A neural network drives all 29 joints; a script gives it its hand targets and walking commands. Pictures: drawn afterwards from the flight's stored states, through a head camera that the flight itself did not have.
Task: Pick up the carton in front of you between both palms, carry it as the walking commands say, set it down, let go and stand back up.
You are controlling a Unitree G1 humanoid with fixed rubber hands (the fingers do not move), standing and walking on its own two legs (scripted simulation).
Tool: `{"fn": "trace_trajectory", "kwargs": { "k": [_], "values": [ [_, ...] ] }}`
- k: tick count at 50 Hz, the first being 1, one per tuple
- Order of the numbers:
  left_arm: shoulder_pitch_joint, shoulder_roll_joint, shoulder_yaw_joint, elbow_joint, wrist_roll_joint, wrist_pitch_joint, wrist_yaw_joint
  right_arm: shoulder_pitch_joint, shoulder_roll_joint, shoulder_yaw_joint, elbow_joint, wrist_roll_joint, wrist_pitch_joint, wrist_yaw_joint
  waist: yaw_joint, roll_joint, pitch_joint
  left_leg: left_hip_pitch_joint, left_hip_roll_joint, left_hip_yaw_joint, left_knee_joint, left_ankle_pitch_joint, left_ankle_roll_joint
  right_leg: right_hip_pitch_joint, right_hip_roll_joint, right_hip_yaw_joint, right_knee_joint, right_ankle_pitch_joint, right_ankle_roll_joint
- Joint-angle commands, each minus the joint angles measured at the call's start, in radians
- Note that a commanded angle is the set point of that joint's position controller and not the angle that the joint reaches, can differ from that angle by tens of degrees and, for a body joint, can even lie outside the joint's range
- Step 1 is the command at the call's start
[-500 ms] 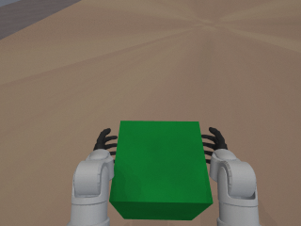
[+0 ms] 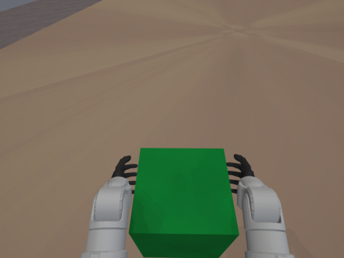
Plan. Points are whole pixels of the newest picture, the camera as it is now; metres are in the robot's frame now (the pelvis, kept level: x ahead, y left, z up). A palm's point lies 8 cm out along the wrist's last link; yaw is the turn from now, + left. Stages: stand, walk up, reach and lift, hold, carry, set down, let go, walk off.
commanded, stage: carry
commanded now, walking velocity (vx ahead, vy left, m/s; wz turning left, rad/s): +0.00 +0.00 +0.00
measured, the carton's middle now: (181, 206) +0.28 +0.00 -0.04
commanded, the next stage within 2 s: hold in 0.80 s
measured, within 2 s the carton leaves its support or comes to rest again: neither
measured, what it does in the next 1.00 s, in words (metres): stands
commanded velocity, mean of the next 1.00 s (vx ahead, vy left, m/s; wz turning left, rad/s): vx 0.00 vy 0.00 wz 0.00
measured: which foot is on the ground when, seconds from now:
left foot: down 0.00-1.00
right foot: down 0.00-1.00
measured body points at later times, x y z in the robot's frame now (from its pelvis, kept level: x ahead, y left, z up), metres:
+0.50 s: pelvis -0.02 +0.00 +0.00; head -0.04 +0.00 +0.45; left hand +0.29 +0.15 +0.03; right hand +0.29 -0.15 +0.03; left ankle +0.02 +0.11 -0.74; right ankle -0.01 -0.10 -0.74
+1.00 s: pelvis -0.02 +0.00 +0.01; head -0.05 +0.00 +0.46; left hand +0.28 +0.14 +0.04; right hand +0.27 -0.17 +0.04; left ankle +0.02 +0.12 -0.74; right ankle -0.01 -0.11 -0.74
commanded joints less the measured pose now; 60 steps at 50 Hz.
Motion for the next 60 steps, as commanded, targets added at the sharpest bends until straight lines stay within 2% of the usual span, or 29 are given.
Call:
{"fn": "trace_trajectory", "kwargs": {
  "k": [1,14,19,25,30,40,41,42,43,45,46,48,50,52,60],
  "values": [
    [-0.463,-1.016,-0.559,-0.044,-0.359,-0.105,-0.303,-0.407,1.028,0.555,-0.01,0.353,-0.089,0.303,-0.001,-0.002,-0.179,0.088,0.108,-0.118,-0.076,0.143,0.0,0.03,-0.117,0.117,-0.093,0.165,-0.007],
    [-0.509,-0.902,-0.397,0.206,-0.207,-0.387,-0.338,-0.457,0.91,0.395,0.245,0.2,-0.373,0.341,0.0,0.001,-0.18,0.073,0.102,-0.119,-0.089,0.1,-0.001,0.025,-0.111,0.119,-0.104,0.128,-0.011],
    [-0.544,-0.91,-0.401,0.25,-0.197,-0.457,-0.346,-0.492,0.919,0.397,0.289,0.188,-0.441,0.348,0.0,0.001,-0.199,0.081,0.103,-0.121,-0.085,0.105,-0.003,0.03,-0.11,0.119,-0.098,0.133,-0.012],
    [-0.516,-0.945,-0.467,0.19,-0.23,-0.426,-0.342,-0.463,0.954,0.457,0.231,0.218,-0.411,0.342,0.0,0.001,-0.218,0.093,0.106,-0.123,-0.076,0.145,-0.002,0.037,-0.111,0.117,-0.085,0.167,-0.009],
    [-0.478,-0.916,-0.449,0.184,-0.219,-0.389,-0.337,-0.423,0.928,0.437,0.232,0.207,-0.375,0.337,0.002,0.001,-0.205,0.086,0.107,-0.121,-0.071,0.161,-0.001,0.03,-0.113,0.117,-0.083,0.186,-0.008],
    [-0.501,-0.928,-0.459,0.175,-0.232,-0.389,-0.336,-0.447,0.939,0.449,0.217,0.22,-0.375,0.336,0.001,-0.001,-0.199,0.082,0.105,-0.122,-0.071,0.15,-0.001,0.029,-0.112,0.119,-0.087,0.182,-0.01],
    [-0.416,-0.959,-0.445,0.162,-0.223,-0.379,-0.346,-0.365,0.977,0.431,0.217,0.215,-0.369,0.347,0.0,-0.027,-0.102,0.289,-0.148,-0.255,-0.109,0.337,0.023,0.135,0.107,0.252,-0.146,0.381,-0.029],
    [-0.431,-0.939,-0.439,0.128,-0.217,-0.39,-0.34,-0.389,0.937,0.429,0.181,0.207,-0.381,0.345,0.006,-0.01,-0.16,0.311,-0.132,-0.267,-0.12,0.349,0.023,0.187,0.105,0.27,-0.132,0.418,-0.023],
    [-0.445,-0.939,-0.447,0.129,-0.212,-0.388,-0.34,-0.387,0.945,0.422,0.186,0.196,-0.381,0.342,0.0,-0.015,-0.154,0.296,-0.132,-0.272,-0.126,0.37,0.019,0.22,0.115,0.266,-0.134,0.43,-0.018],
    [-0.465,-0.925,-0.444,0.133,-0.216,-0.39,-0.344,-0.384,0.93,0.405,0.204,0.18,-0.383,0.333,-0.013,-0.024,-0.124,0.266,-0.141,-0.275,-0.13,0.337,0.007,0.26,0.114,0.266,-0.149,0.403,-0.011],
    [-0.486,-0.913,-0.445,0.135,-0.222,-0.389,-0.35,-0.383,0.925,0.387,0.219,0.17,-0.382,0.328,-0.02,-0.044,-0.113,0.251,-0.143,-0.274,-0.139,0.286,0.004,0.275,0.116,0.264,-0.166,0.344,-0.013],
    [-0.495,-0.924,-0.427,0.165,-0.205,-0.39,-0.347,-0.433,0.931,0.385,0.235,0.179,-0.386,0.336,-0.007,-0.012,-0.085,0.267,-0.143,-0.274,-0.15,0.226,0.007,0.234,0.112,0.265,-0.166,0.291,-0.01],
    [-0.489,-0.93,-0.408,0.188,-0.191,-0.391,-0.343,-0.459,0.939,0.396,0.242,0.193,-0.386,0.347,0.012,-0.005,-0.076,0.263,-0.142,-0.273,-0.156,0.196,0.011,0.229,0.112,0.262,-0.165,0.258,-0.005],
    [-0.494,-0.935,-0.387,0.213,-0.181,-0.39,-0.343,-0.475,0.942,0.39,0.259,0.193,-0.382,0.356,0.017,-0.003,-0.06,0.261,-0.14,-0.273,-0.16,0.17,0.014,0.218,0.109,0.262,-0.171,0.228,-0.004],
    [-0.555,-0.957,-0.351,0.283,-0.171,-0.384,-0.364,-0.518,0.95,0.341,0.327,0.171,-0.378,0.374,0.006,-0.003,-0.013,0.271,-0.132,-0.267,-0.171,0.071,0.011,0.172,0.103,0.259,-0.191,0.106,-0.012]
  ]
}}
